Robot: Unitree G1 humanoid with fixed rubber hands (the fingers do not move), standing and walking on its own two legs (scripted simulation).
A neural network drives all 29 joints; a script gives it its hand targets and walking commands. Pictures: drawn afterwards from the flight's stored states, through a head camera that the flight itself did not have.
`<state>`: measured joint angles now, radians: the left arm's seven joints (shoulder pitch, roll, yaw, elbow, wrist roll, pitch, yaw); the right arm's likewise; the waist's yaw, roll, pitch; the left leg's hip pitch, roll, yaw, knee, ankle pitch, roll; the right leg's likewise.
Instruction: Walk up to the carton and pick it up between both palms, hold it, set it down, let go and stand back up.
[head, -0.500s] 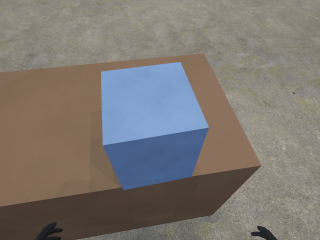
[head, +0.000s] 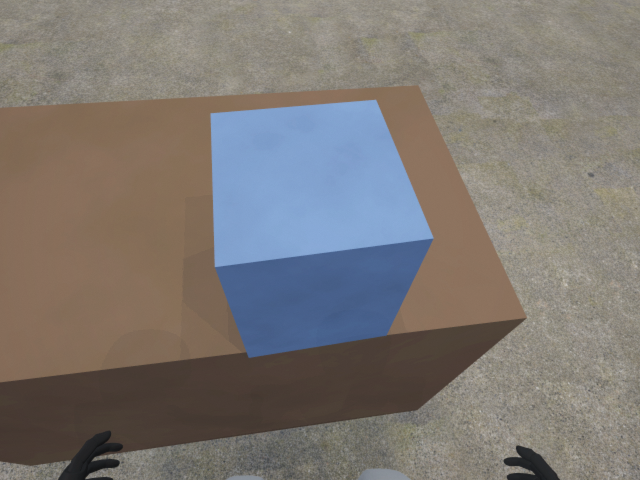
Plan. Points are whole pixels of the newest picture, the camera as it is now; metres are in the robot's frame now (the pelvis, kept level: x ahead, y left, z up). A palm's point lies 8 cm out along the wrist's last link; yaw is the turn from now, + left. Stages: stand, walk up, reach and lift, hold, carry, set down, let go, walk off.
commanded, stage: walk up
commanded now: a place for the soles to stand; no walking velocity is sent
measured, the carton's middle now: (308, 237) +0.39 +0.01 +0.05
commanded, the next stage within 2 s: none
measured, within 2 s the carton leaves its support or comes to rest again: neither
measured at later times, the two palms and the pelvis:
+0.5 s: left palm out of the picture +0.04 +0.32 -0.09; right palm out of the picture +0.06 -0.30 -0.12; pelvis -0.03 +0.00 +0.00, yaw +3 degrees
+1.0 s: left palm out of the picture +0.04 +0.33 -0.11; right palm out of the picture +0.09 -0.28 -0.11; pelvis -0.02 +0.01 +0.00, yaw +5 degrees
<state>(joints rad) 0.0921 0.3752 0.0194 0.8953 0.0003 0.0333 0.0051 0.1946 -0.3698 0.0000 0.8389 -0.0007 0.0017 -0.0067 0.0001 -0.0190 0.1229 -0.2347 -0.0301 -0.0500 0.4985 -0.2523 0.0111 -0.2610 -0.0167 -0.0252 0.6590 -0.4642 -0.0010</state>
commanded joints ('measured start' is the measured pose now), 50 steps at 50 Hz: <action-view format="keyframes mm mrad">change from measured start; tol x32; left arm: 1 114 271 107 -24 20 -58 25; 50 182 239 93 -18 24 -78 22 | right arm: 1 -105 -157 -68 -119 22 3 -3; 50 -58 -161 -54 -93 35 -15 -11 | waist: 1 76 -101 -125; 50 67 -32 -235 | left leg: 1 -203 -30 -81 200 112 4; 3 -213 -57 -98 476 -329 -11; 10 -217 -29 -82 578 -150 -52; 26 77 6 53 26 -15 5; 29 -4 251 -560 -270 -159 110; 32 -137 216 -516 -303 -447 141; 42 281 211 -357 -69 538 119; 50 -134 22 -127 202 203 28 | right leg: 1 290 -255 291 -362 360 -125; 20 203 -317 169 -295 478 -217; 31 -141 11 123 313 -150 -17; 46 -78 5 60 -41 -30 -12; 50 297 -193 223 -307 423 -83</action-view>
